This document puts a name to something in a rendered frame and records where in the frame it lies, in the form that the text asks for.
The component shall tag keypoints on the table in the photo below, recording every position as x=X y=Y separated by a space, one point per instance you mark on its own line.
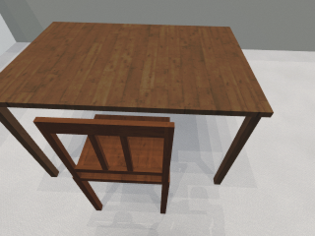
x=168 y=69

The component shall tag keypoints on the chair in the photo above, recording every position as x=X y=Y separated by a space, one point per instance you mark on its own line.
x=118 y=149

